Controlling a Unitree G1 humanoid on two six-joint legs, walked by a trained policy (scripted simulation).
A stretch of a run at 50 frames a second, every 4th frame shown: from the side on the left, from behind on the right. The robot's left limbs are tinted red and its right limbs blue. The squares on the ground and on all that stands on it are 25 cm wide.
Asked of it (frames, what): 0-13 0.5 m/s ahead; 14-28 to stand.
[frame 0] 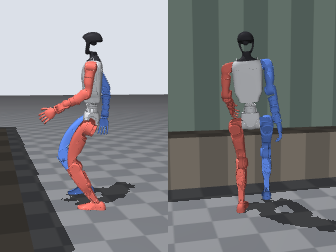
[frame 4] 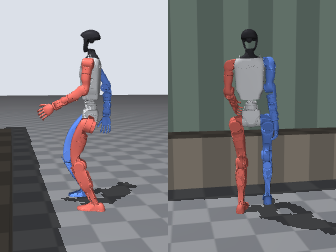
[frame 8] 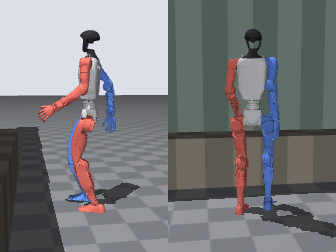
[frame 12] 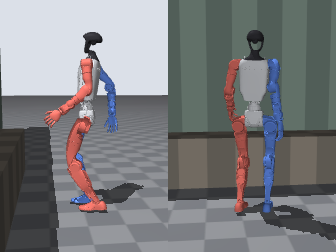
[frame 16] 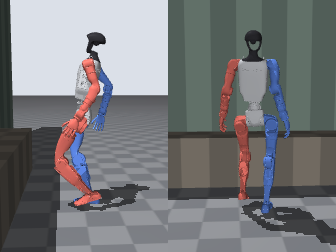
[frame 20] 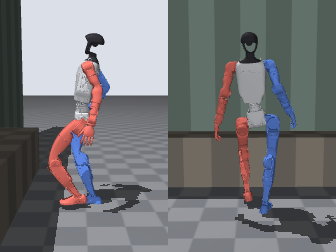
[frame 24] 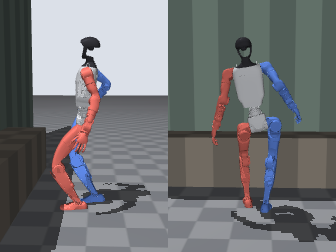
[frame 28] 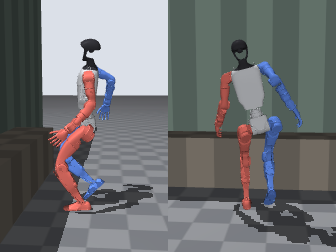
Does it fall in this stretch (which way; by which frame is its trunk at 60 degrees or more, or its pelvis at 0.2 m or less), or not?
no
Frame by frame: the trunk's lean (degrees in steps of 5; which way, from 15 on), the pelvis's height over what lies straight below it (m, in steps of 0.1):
0: 5, 0.7
4: 0, 0.8
8: 0, 0.8
12: 5, 0.8
16: 15 backward, 0.8
20: 15 backward, 0.7
24: 10, 0.7
28: 15 to its left, 0.7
